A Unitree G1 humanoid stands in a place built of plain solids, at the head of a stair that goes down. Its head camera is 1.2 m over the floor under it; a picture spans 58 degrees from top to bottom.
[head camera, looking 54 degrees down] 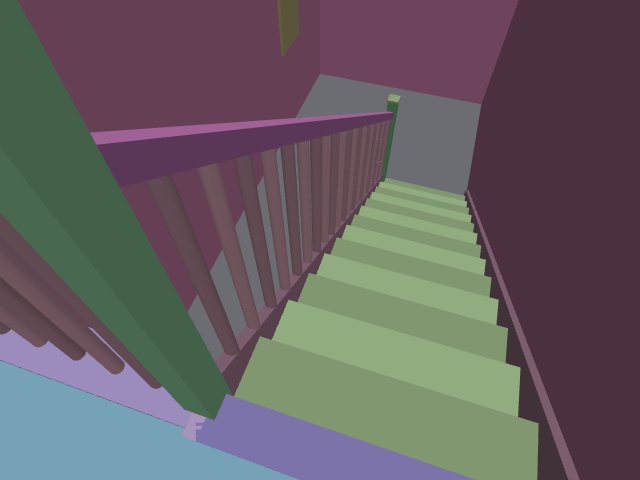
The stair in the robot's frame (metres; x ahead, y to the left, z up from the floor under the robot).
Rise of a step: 0.18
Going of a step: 0.24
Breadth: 0.90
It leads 18 degrees to the right of straight ahead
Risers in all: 14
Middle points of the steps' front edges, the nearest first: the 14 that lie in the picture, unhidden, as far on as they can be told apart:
0.22 -0.16 0.00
0.46 -0.23 -0.17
0.69 -0.30 -0.35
0.92 -0.38 -0.52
1.15 -0.45 -0.70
1.39 -0.53 -0.87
1.62 -0.60 -1.05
1.85 -0.68 -1.23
2.09 -0.76 -1.40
2.32 -0.83 -1.58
2.55 -0.91 -1.75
2.79 -0.98 -1.93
3.02 -1.06 -2.11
3.25 -1.15 -2.28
